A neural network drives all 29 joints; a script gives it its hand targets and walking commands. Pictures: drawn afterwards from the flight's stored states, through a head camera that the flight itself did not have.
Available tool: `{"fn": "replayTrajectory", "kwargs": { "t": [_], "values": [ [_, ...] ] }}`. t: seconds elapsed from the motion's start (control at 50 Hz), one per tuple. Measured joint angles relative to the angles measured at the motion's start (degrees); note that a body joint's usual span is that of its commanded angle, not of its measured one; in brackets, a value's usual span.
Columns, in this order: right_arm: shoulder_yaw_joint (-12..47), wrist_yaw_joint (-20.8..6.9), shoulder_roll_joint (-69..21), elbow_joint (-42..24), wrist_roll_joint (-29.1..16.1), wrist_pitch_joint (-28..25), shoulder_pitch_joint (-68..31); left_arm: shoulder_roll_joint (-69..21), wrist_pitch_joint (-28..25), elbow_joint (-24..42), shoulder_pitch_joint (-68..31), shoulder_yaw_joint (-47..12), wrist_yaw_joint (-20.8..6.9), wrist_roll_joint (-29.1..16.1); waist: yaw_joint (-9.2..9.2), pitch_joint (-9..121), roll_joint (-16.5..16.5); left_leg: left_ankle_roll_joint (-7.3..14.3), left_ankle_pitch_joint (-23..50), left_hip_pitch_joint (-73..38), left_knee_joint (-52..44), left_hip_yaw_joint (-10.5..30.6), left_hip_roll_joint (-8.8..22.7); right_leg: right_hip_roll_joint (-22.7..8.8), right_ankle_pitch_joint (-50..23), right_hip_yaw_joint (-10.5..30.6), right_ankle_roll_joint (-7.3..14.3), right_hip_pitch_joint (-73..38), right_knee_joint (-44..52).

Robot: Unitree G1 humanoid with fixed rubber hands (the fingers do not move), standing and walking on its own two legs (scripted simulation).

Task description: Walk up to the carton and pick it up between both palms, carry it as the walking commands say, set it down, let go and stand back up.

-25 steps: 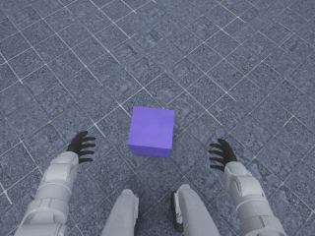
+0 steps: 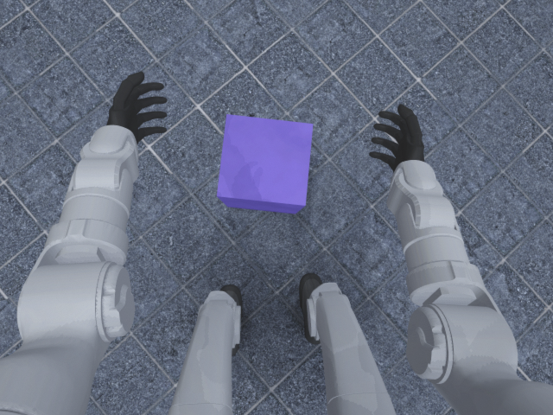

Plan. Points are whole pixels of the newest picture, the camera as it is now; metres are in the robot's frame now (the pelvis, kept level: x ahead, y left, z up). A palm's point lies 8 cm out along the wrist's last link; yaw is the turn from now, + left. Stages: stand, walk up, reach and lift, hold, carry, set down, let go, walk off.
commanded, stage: reach and lift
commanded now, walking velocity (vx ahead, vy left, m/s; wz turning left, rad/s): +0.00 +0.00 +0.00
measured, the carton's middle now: (265, 170) +0.51 +0.00 -0.55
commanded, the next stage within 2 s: none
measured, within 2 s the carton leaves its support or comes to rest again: neither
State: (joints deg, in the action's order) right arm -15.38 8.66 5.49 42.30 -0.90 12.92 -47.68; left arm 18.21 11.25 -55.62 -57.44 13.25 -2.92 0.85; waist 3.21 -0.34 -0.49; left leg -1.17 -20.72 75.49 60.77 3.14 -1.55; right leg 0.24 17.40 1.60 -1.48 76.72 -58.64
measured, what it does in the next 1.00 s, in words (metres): lowers itself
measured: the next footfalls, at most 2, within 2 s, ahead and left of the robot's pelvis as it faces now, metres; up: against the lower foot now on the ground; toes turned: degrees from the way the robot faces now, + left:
none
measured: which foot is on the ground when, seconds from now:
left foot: down 0.00-1.00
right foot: down 0.00-1.00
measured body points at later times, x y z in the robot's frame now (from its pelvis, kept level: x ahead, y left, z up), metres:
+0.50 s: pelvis +0.00 +0.00 -0.01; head +0.34 -0.01 +0.29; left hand +0.57 +0.18 -0.13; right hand +0.52 -0.21 -0.14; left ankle +0.05 +0.13 -0.64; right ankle +0.07 -0.13 -0.64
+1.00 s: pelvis -0.04 +0.00 -0.15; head +0.34 +0.00 +0.06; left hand +0.56 +0.18 -0.32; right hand +0.51 -0.21 -0.33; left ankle +0.05 +0.13 -0.64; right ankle +0.07 -0.13 -0.64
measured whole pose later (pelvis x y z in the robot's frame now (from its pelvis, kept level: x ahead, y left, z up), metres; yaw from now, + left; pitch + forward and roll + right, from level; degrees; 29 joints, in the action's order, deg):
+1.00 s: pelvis -0.04 +0.00 -0.15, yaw -1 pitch +38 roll -2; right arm -19.1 9.7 14.7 44.1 -2.8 10.6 -80.1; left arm 26.2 10.6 -56.4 -89.7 10.4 0.7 -1.9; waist 2.8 -24.6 -0.8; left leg -2.1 -30.5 105.8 98.4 4.2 -3.4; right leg 2.2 26.7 2.0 -2.8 106.6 -95.2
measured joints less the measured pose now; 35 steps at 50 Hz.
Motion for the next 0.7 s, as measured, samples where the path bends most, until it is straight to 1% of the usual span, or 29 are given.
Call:
{"fn": "replayTrajectory", "kwargs": {
  "t": [0.06,0.14,0.22,0.28,0.36,0.48,0.58,0.64,0.7],
  "values": [
    [-1.7,-0.2,1.1,0.5,0.1,-1.9,-3.5,0.8,-1.3,-0.9,-3.6,0.8,0.6,-0.1,0.09,-0.3,-0.1,0.0,0.3,2.5,0.3,0.1,-0.1,0.0,-0.4,0.0,-0.1,2.4,-0.1],
    [-1.9,-0.9,2.6,2.3,-0.6,-3.0,-8.8,1.9,-2.3,-2.2,-8.5,1.7,1.0,0.0,0.0,-1.0,0.0,0.1,0.8,4.9,0.1,-0.1,-0.2,0.1,-0.9,0.5,-0.3,4.9,0.0],
    [-3.3,-1.4,3.0,4.3,0.4,-3.5,-13.5,2.5,-2.8,-3.2,-13.2,2.2,0.7,0.1,0.2,-1.3,-0.4,0.1,1.3,7.1,-0.1,0.1,-0.3,0.1,-1.3,0.4,-0.3,6.9,0.2],
    [-5.5,-1.6,2.8,4.0,1.9,-4.0,-16.0,2.2,-3.2,-4.3,-16.1,3.2,0.3,1.2,0.14,-1.4,-0.7,0.0,1.6,8.6,-0.4,0.3,-0.4,0.1,-1.6,0.3,-0.3,8.4,0.6],
    [-6.6,-2.1,2.9,2.8,3.6,-4.2,-18.2,1.7,-3.6,-3.4,-17.8,5.1,-0.3,2.8,-0.15,-1.7,-0.9,0.0,1.8,9.9,-0.9,0.1,-0.2,0.4,-1.9,0.6,-0.3,9.8,1.1],
    [-8.8,-2.8,1.8,2.2,6.2,-4.2,-17.8,1.4,-4.1,-2.7,-17.0,7.3,-1.2,4.9,-0.56,-0.7,-0.6,-0.2,1.7,11.1,-1.3,0.0,-0.1,0.6,-1.7,0.9,-0.1,11.4,1.0],
    [-12.1,-3.0,0.4,4.1,8.1,-5.2,-18.1,1.5,-4.9,-4.3,-16.7,8.5,-2.0,6.9,-0.74,2.4,-0.4,-0.6,0.3,16.1,2.3,0.5,-0.2,0.8,-0.4,0.6,0.1,16.2,-2.5],
    [-12.7,-2.9,-0.4,4.9,9.0,-5.7,-18.8,1.4,-5.1,-4.9,-17.5,8.9,-2.5,6.9,-0.68,3.0,0.2,-0.7,-0.8,20.0,5.9,0.6,0.0,1.2,0.6,0.6,0.1,20.2,-5.9],
    [-12.4,-2.4,-1.2,5.2,9.0,-5.7,-19.6,1.6,-5.0,-5.1,-18.6,9.2,-2.2,7.5,-0.25,2.7,0.8,-0.9,-2.3,24.5,10.8,0.8,0.0,1.6,1.9,0.3,0.0,24.5,-10.3]
  ]
}}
